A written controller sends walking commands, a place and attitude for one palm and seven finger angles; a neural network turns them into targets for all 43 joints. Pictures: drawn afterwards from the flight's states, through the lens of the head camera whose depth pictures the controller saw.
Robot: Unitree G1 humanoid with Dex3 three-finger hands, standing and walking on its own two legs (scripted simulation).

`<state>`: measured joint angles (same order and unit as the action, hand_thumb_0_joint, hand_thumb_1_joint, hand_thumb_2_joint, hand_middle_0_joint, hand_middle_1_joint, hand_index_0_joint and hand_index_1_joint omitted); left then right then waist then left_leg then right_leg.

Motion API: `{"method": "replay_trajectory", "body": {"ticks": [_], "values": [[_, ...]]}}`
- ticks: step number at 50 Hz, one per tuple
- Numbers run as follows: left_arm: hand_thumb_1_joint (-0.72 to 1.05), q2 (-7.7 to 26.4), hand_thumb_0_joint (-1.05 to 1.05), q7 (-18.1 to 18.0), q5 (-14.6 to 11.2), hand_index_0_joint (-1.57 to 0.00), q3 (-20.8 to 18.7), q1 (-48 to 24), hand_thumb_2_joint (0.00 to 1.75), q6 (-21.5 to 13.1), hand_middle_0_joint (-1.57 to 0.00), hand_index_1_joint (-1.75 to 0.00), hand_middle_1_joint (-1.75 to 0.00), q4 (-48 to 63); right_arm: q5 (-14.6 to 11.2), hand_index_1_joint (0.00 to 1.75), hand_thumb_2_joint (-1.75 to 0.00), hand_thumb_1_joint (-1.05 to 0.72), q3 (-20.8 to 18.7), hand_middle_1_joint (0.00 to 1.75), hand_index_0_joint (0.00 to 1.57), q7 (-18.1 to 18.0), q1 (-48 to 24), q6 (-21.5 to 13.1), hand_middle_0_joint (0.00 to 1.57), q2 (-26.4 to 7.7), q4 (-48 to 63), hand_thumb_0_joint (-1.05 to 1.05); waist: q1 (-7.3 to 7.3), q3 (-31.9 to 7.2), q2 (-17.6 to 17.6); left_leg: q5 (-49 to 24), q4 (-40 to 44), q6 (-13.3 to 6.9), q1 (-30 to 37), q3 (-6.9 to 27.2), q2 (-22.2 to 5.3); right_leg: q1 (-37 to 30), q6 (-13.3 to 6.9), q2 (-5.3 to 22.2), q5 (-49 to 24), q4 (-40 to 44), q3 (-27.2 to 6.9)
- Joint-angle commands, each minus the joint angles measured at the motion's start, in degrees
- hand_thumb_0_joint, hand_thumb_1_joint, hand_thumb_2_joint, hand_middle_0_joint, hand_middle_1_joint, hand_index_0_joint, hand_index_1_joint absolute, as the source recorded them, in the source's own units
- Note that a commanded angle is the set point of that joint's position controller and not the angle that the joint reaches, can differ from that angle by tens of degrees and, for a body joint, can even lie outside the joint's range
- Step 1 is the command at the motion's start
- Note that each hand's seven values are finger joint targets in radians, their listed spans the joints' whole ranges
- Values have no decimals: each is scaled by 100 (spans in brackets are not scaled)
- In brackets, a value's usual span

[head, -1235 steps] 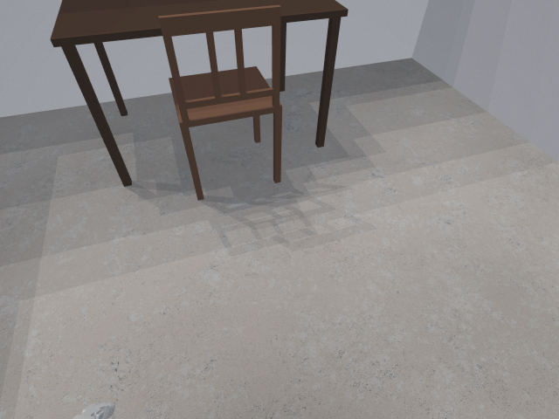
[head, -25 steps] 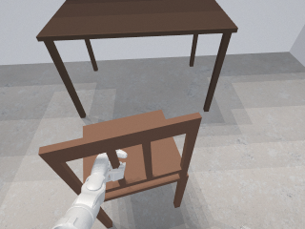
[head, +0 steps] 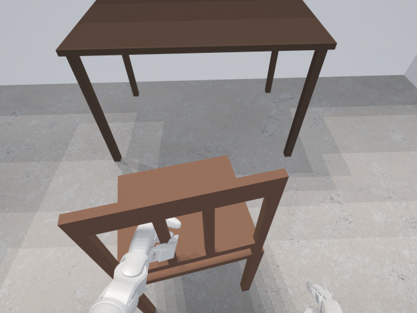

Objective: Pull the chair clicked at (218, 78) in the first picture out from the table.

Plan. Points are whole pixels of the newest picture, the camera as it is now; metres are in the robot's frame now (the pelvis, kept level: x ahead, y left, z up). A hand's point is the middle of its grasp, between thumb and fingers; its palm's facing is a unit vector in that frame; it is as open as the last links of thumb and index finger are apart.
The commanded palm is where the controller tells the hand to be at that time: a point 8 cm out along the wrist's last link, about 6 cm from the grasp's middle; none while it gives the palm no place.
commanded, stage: stop walking, hand still on the chair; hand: left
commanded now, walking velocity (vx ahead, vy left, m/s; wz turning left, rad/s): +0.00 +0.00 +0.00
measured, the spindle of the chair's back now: (166, 241) +0.30 +0.12 -0.11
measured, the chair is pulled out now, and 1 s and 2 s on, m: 0.61 0.61 0.61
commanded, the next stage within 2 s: open the thumb and straighten the fingers in 0.06 s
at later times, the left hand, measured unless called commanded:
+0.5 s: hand (164, 239) +0.28 +0.12 -0.06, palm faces -0.11 -0.98 -0.16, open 10.7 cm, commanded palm +0.26 +0.17 -0.04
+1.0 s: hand (161, 244) +0.27 +0.12 -0.06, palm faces -0.10 -0.98 -0.14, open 17.3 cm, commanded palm +0.25 +0.18 -0.04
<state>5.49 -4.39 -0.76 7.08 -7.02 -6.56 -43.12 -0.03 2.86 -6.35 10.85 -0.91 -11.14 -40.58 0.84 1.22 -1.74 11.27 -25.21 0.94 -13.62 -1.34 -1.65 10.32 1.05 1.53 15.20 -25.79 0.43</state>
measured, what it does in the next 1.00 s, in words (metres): stands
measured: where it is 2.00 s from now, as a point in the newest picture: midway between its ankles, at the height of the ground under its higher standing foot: outside the picture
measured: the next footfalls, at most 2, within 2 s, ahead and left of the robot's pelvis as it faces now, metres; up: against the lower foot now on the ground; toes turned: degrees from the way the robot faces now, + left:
none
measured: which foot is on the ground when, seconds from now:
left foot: down 0.00-1.00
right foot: down 0.00-1.00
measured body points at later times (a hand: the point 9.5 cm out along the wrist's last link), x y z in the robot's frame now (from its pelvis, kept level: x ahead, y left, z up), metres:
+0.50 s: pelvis +0.00 +0.00 -0.02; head +0.03 -0.02 +0.43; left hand +0.28 +0.17 -0.04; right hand +0.14 -0.27 -0.12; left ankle +0.02 +0.13 -0.74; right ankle -0.02 -0.13 -0.74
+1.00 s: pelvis +0.02 +0.00 -0.03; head +0.05 -0.02 +0.42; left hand +0.27 +0.18 -0.05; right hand +0.18 -0.25 -0.12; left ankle +0.02 +0.13 -0.74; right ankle -0.02 -0.13 -0.74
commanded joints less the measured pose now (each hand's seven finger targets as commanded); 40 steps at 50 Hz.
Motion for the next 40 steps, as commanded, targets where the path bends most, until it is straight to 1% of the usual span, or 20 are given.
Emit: {"method": "replay_trajectory", "body": {"ticks": [1,7,8,9,10,11,12,14,16,17,19,20,22,23,26,29,31,35,38,40], "values": [[90,561,0,15,5,-50,-201,-1165,90,-228,-50,-145,-145,1109,-23,30,-90,-90,-259,30,20,-70,-288,-183,20,-732,714,0,-14,-1307,173,-1821,62,-263,1136,468,-464,136,-178,420,-1549,390,-257],[90,542,0,14,-19,-50,-185,-1083,90,-211,-50,-145,-145,1133,-44,30,-90,-90,-253,30,20,-89,-331,-114,20,-722,761,0,-7,-1314,246,-1890,56,-247,1131,465,-456,67,-186,426,-1695,405,-221],[90,744,0,-5,-27,-50,-341,-1198,90,-267,-50,-145,-145,1765,-44,30,-90,-90,-265,30,20,-79,-386,-118,20,-710,849,0,-25,-1355,212,-1903,67,-255,1168,472,-468,4,-198,437,-1725,426,-260],[78,332,0,224,-142,-50,-71,-487,84,-2,-50,-145,-145,1100,-244,30,-90,-90,-457,30,20,181,-17,-112,20,-983,767,0,370,-1258,966,-1184,-32,-244,546,107,-172,256,-129,212,-1521,149,222],[66,546,0,338,-198,-50,-250,-414,78,23,-50,-145,-145,1196,-270,30,-90,-90,-486,30,20,284,-66,-81,20,-1058,825,0,237,-1122,1044,-913,-104,-252,184,86,-143,231,-161,212,-1454,45,228],[54,664,0,413,-221,-50,-334,-860,73,-88,-50,-145,-145,1816,-256,30,-90,-90,-477,30,20,318,-170,-134,20,-1021,967,0,258,-1292,1039,-836,-188,-298,122,34,-65,217,-159,184,-1584,-31,212],[42,1011,0,437,-218,-50,-630,-990,67,-192,-50,-145,-145,2149,-271,30,-90,-90,-512,30,20,334,-289,-230,20,-997,1068,0,201,-1374,493,-656,-269,-300,133,-15,-11,348,-171,148,-1362,-81,148],[17,727,0,514,-204,-50,-385,-822,55,-245,-50,-145,-145,2378,-255,30,-90,-90,-436,30,20,377,-340,-365,20,-877,1201,0,195,-1349,-120,-492,-408,-285,72,-56,42,636,-210,90,-1033,-188,178],[-7,721,0,558,-206,-50,-331,-786,43,-132,-50,-145,-145,2354,-268,30,-90,-90,-438,30,20,428,-255,-415,20,-907,1206,0,279,-1100,-26,-264,-505,-286,-131,3,21,902,-201,42,-784,-237,215],[-19,885,0,567,-188,-50,-532,-550,37,-56,-50,-145,-145,2197,-260,30,-90,-90,-479,30,20,443,-209,-419,20,-970,1214,0,194,-1126,25,-163,-579,-274,-271,-7,29,953,-191,23,-693,-323,198],[-43,659,0,591,-181,-47,-378,-512,26,113,-47,-138,-138,2249,-262,30,-90,-90,-475,30,20,473,-211,-433,20,-947,1337,0,190,-1227,75,-34,-680,-260,-395,-2,42,1096,-168,1,-563,-454,236],[-55,1190,0,534,-203,-45,-806,-814,20,158,-45,-130,-130,2509,-267,30,-90,-90,-507,30,20,451,-170,-436,20,-1038,1325,0,154,-1391,62,-70,-704,-271,-374,26,39,998,-177,6,-612,-480,208],[-55,1067,0,513,-208,-40,-821,-459,20,281,-40,-116,-116,2644,-249,30,-90,-90,-514,30,20,414,-178,-487,20,-995,1444,0,66,-1671,18,-221,-769,-265,-306,-16,57,938,-171,-12,-733,-599,219],[-55,891,0,523,-216,-38,-685,-428,20,346,-38,-109,-109,2738,-245,30,-90,-90,-497,30,20,414,-170,-509,20,-985,1472,0,111,-1699,99,-311,-810,-261,-318,-15,51,993,-160,-19,-826,-651,251],[-55,757,0,544,-286,-30,-607,-223,20,511,-30,-87,-87,2716,-239,30,-90,-90,-510,30,20,391,-88,-554,20,-1049,1479,0,190,-1611,634,-387,-939,-269,-461,26,17,1147,-111,-46,-929,-748,298],[-55,616,0,596,-257,-22,-447,-119,20,595,-22,-65,-65,3043,-227,30,-90,-90,-515,30,20,369,-93,-617,20,-1031,1568,0,191,-1722,513,-525,-1061,-260,-435,18,23,1250,-108,-50,-1022,-897,322],[-55,805,0,575,-242,-18,-541,-222,20,610,-18,-51,-51,3373,-218,30,-90,-90,-525,30,20,338,-53,-670,20,-1042,1570,0,197,-1859,346,-679,-1137,-263,-345,43,24,1243,-122,-44,-1123,-959,310],[-55,1129,0,532,-177,-7,-844,-234,20,695,-7,-22,-22,3196,-178,30,-90,-90,-464,30,20,269,9,-646,20,-1070,1494,0,221,-1470,508,-510,-1235,-274,-668,80,68,1467,-110,-61,-1014,-1017,305],[-55,1043,0,546,-149,0,-800,-107,20,707,0,0,0,3429,-177,30,-90,-90,-458,30,20,254,29,-667,20,-1001,1585,0,210,-1683,366,-669,-1340,-274,-571,57,75,1447,-109,-51,-1148,-1132,295],[-55,931,0,594,-155,0,-619,-141,20,710,0,0,0,3746,-179,30,-90,-90,-469,30,20,248,13,-712,20,-980,1622,0,204,-1955,39,-905,-1401,-265,-408,66,62,1366,-137,-35,-1296,-1193,295]]}}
